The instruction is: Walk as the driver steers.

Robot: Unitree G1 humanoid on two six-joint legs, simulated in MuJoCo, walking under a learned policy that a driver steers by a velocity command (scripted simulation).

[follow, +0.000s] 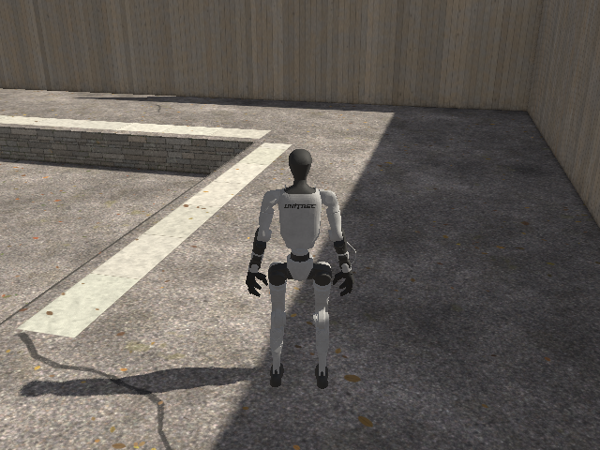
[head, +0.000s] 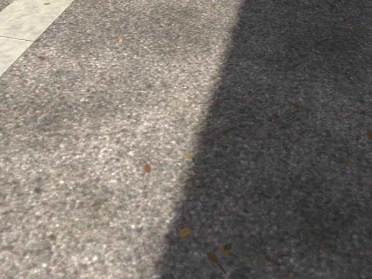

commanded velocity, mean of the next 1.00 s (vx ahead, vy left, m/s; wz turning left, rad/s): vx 0.14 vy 0.00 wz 0.00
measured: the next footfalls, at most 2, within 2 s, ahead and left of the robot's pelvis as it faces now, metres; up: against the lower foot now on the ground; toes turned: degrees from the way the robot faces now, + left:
right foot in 1.00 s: +0.33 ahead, -0.08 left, +0.00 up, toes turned -1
left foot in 1.32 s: +0.27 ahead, +0.14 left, +0.00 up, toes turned +0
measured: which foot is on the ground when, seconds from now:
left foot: down 0.00-1.00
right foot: down 0.00-0.64, up 0.66-0.98, down 1.00-1.00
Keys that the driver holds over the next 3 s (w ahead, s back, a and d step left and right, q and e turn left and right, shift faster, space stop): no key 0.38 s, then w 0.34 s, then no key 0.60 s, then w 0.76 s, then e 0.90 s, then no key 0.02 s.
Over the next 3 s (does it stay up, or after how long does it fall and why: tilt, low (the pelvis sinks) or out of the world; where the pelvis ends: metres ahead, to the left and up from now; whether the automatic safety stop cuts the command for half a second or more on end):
stays up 0.72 -0.01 0.00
